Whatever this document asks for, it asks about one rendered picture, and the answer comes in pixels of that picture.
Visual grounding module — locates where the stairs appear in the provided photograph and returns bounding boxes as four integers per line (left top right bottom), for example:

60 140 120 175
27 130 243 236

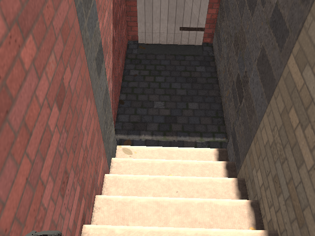
81 146 279 236

